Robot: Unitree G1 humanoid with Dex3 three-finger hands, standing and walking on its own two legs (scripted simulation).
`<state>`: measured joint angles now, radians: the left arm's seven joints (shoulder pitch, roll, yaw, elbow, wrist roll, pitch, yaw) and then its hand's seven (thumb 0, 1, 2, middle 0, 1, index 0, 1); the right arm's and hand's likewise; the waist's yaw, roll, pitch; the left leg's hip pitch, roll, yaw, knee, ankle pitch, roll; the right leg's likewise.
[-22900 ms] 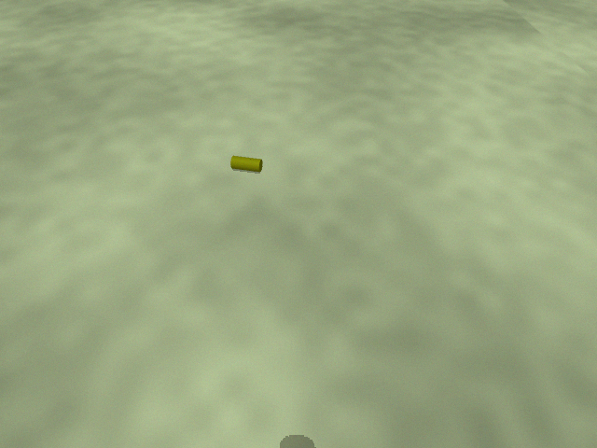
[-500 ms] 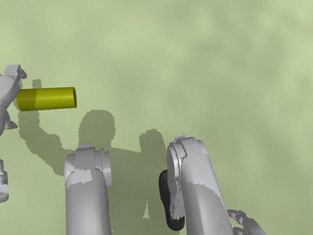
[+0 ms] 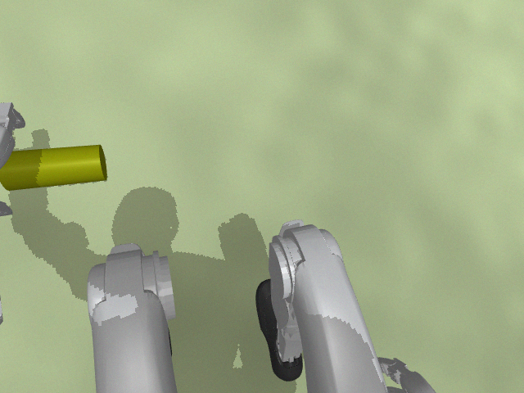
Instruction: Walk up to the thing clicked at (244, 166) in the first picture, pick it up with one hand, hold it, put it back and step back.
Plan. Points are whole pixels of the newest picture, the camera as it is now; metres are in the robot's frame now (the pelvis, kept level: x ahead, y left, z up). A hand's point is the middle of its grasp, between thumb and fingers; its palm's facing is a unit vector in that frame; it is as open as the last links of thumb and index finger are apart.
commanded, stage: rise first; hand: left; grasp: from above
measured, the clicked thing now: (56, 166) +0.48 +0.30 -0.29
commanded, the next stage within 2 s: approach in 0.76 s
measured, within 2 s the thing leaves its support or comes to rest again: neither
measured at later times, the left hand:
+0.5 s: hand out of the picture +0.44 +0.35 -0.17, palm faces -0.45 -0.08 -0.89, open 14.2 cm
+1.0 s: hand out of the picture +0.44 +0.35 -0.17, palm faces -0.46 -0.06 -0.89, open 14.2 cm
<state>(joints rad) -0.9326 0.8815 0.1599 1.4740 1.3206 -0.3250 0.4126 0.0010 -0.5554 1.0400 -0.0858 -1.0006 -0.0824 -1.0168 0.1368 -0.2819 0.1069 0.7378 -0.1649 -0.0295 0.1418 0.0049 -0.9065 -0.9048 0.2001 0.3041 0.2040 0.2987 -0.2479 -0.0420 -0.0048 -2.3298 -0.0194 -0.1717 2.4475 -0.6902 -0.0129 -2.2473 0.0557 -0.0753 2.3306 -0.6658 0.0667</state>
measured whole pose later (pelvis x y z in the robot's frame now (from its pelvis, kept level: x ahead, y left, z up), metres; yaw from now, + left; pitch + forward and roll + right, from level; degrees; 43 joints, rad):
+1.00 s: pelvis +0.00 +0.00 +0.00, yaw +0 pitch +33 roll -11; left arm -0.94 0.88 0.11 1.44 1.31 -0.31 0.37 0.00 -0.57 1.05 -0.09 -1.01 -0.08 -1.03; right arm 0.15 -0.28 0.12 0.72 -0.15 -0.03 0.14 0.01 -0.90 -0.90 0.20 0.30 0.20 0.30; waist -0.25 -0.03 -0.02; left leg -2.33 -0.03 -0.17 2.43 -0.68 0.00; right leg -2.24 0.05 -0.08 2.31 -0.66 0.07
